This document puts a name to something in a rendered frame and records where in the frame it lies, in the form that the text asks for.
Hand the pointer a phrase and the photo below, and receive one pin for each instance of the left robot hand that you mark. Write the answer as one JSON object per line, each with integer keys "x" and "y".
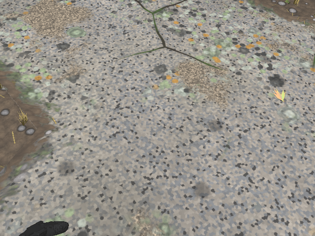
{"x": 50, "y": 228}

